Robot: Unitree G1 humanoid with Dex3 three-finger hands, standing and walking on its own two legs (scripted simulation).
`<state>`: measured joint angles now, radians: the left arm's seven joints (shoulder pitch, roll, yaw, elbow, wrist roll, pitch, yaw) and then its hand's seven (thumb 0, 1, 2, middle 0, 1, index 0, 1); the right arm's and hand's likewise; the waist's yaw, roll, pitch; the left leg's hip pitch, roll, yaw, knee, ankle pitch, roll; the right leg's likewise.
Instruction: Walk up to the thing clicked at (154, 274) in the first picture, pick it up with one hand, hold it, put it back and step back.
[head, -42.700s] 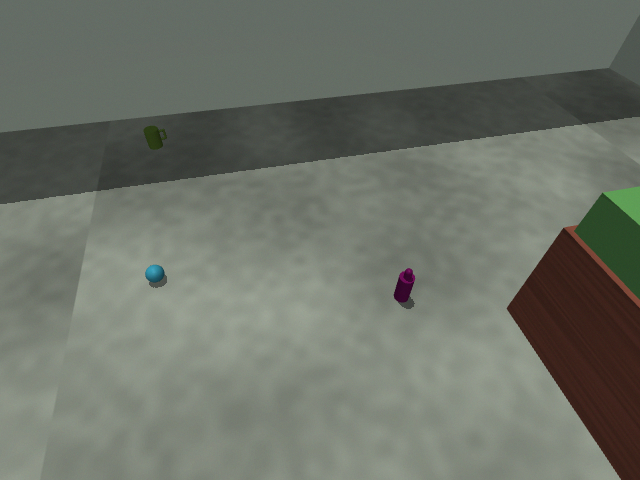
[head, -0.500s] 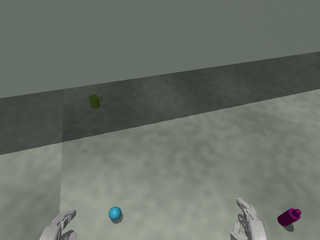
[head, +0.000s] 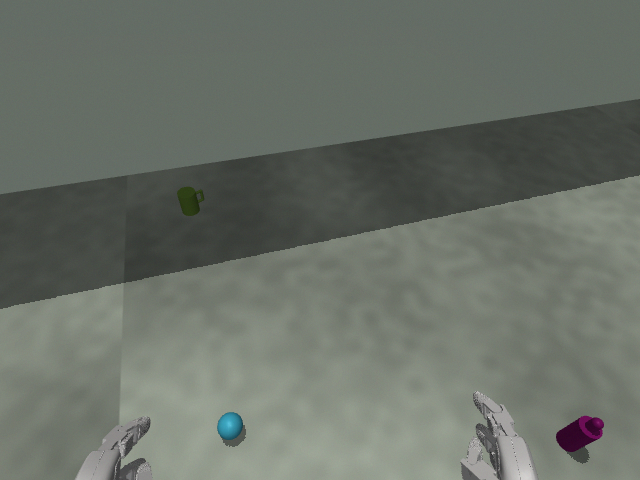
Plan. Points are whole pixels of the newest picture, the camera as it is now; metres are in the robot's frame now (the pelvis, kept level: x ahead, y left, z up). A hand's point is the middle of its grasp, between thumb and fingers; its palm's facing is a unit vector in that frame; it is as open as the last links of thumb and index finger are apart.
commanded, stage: home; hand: left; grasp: from above
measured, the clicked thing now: (230, 425) +0.43 +0.21 -0.68
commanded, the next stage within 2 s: stand in 0.06 s
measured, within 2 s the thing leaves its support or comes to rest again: neither
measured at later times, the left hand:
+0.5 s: hand out of the picture +0.09 +0.24 -0.11, palm faces +0.03 -0.94 -0.34, open 7.4 cm
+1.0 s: hand out of the picture +0.03 +0.25 -0.10, palm faces +0.05 -0.94 -0.33, open 7.4 cm
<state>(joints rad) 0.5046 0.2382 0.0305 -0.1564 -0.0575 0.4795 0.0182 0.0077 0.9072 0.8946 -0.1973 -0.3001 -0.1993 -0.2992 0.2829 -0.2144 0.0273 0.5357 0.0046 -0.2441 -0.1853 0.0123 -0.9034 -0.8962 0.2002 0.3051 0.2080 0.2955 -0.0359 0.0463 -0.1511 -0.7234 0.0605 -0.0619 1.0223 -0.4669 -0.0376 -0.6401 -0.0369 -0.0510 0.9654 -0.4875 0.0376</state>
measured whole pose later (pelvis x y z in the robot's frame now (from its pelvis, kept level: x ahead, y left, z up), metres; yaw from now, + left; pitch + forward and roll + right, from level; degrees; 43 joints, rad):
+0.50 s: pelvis +0.00 +0.00 +0.03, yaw +0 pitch +0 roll +0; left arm 0.23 0.30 0.06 0.81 0.05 0.05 0.03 0.01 0.91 0.89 -0.20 -0.30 -0.20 -0.30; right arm 0.19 -0.30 -0.05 0.91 -0.05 -0.02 -0.01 0.01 -0.91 -0.90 0.20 0.30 0.21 0.30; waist 0.02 0.00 0.05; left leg -0.39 0.03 -0.03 0.76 -0.37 -0.03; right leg -0.33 -0.07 -0.03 0.75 -0.41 0.04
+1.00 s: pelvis +0.00 +0.01 +0.06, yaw +1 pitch -5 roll +0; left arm 0.18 0.30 0.04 1.13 0.03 0.01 0.02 0.00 0.91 0.89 -0.20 -0.30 -0.20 -0.30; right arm 0.15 -0.28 -0.03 1.09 -0.03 0.00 -0.01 0.00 -0.91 -0.90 0.20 0.30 0.21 0.30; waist 0.02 0.01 0.07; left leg -0.16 0.02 -0.03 0.44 -0.20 -0.02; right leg -0.09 -0.07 -0.05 0.40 -0.23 0.05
